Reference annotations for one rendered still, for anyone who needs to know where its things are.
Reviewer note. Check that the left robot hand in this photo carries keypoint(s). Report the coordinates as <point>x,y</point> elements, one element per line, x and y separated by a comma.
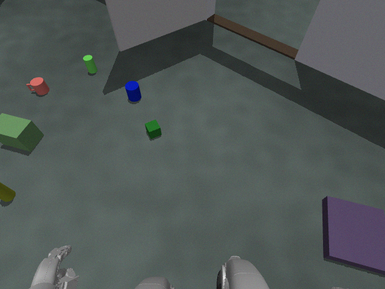
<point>48,270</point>

